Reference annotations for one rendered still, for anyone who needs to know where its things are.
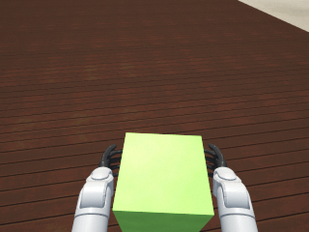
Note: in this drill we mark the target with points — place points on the left robot hand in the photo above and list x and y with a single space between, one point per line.
106 159

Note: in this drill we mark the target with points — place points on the left robot forearm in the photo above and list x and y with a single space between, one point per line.
94 202

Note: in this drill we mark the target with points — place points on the right robot hand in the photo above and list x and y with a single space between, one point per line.
217 160

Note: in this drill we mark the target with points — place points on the carton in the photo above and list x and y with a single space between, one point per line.
163 184

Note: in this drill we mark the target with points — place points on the right robot forearm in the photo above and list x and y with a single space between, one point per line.
234 204

